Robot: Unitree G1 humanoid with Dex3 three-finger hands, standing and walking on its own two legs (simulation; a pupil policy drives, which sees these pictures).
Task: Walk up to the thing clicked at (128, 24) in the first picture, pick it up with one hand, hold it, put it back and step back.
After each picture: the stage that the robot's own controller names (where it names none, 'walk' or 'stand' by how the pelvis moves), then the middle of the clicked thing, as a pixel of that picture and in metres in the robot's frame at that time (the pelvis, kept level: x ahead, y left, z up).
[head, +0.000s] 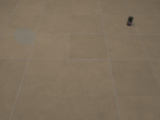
stand; (129, 21) +1.85 -0.67 -0.72
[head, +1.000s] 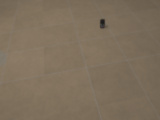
walk; (102, 23) +1.82 -0.16 -0.69
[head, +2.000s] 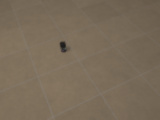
walk; (63, 47) +1.26 +0.26 -0.71
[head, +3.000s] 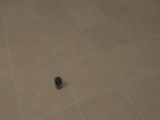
walk; (58, 83) +0.79 +0.22 -0.70
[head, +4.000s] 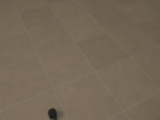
walk; (52, 115) +0.49 +0.20 -0.70
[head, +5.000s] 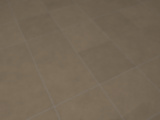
stand; out of the picture +0.32 +0.21 -0.71
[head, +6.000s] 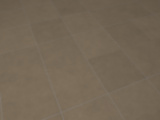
stand; out of the picture +0.30 +0.15 -0.71
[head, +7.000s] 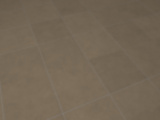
stand; out of the picture +0.29 +0.14 -0.72
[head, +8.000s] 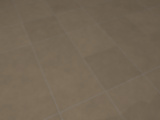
stand; out of the picture +0.28 +0.15 -0.72
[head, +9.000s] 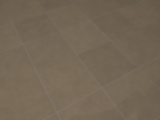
stand; out of the picture +0.26 +0.16 -0.72
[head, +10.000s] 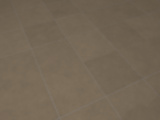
stand; out of the picture +0.26 +0.14 -0.73
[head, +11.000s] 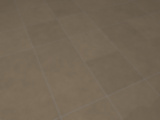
stand; out of the picture +0.27 +0.14 -0.73
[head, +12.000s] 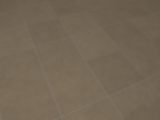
go down; out of the picture +0.26 +0.14 -0.73
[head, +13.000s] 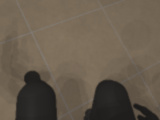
go down; (33, 80) +0.36 +0.18 -0.32
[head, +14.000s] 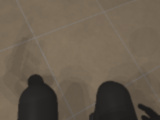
go down; (36, 83) +0.36 +0.17 -0.31
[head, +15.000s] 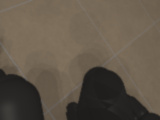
close in; out of the picture +0.34 +0.21 -0.23
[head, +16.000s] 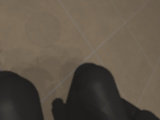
close; out of the picture +0.35 +0.21 -0.22
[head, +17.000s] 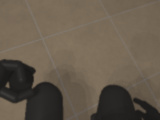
lift; (21, 84) +0.30 +0.22 -0.08
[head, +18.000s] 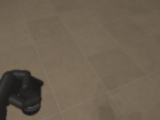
hold; (30, 98) +0.30 +0.17 +0.03
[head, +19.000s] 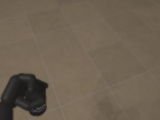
crouch; (36, 100) +0.30 +0.17 -0.02
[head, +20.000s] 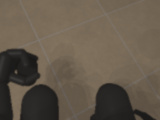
lower; (27, 72) +0.37 +0.18 -0.11
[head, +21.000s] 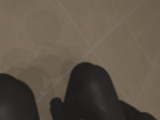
lower; out of the picture +0.38 +0.23 -0.23
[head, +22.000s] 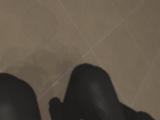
lower; out of the picture +0.38 +0.24 -0.23
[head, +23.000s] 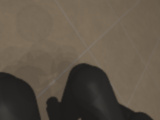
lower; out of the picture +0.37 +0.24 -0.24
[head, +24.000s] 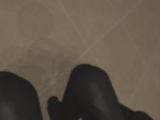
lower; out of the picture +0.37 +0.24 -0.24
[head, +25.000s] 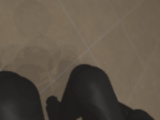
loosen; out of the picture +0.36 +0.22 -0.25
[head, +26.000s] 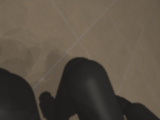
withdraw; out of the picture +0.41 +0.16 -0.25
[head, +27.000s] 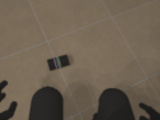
walk; (58, 62) +0.49 +0.12 -0.42
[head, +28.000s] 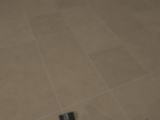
stand; (66, 117) +0.48 +0.09 -0.68
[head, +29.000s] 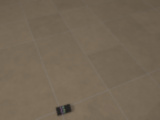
stand; (63, 109) +0.55 +0.13 -0.69
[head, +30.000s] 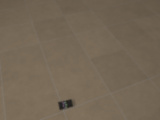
stand; (65, 104) +0.61 +0.13 -0.73
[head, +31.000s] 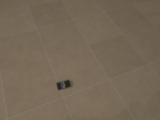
walk; (63, 84) +0.70 +0.12 -0.73
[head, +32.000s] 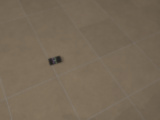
walk; (54, 60) +0.91 +0.22 -0.73
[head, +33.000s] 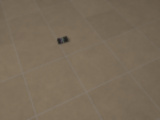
walk; (62, 40) +1.26 +0.27 -0.73
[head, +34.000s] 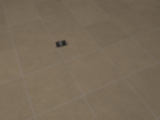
stand; (60, 43) +1.37 +0.26 -0.75
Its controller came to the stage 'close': yes
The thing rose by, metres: 0.69
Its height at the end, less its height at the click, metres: -0.02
